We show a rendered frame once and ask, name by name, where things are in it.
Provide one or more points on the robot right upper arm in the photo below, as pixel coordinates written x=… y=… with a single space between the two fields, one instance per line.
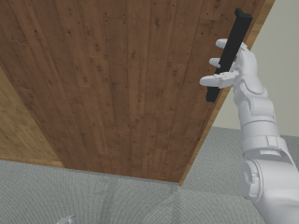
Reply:
x=273 y=188

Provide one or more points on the handle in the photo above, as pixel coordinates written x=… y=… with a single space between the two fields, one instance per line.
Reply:
x=234 y=41

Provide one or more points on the right robot forearm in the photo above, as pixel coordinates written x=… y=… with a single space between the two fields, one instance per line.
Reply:
x=258 y=122

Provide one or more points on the right robot hand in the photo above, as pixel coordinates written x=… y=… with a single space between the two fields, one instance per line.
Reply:
x=245 y=64

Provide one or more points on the left robot hand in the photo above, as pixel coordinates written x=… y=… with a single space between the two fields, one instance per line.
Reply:
x=67 y=220

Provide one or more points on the wardrobe door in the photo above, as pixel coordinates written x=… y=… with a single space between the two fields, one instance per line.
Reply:
x=20 y=136
x=114 y=85

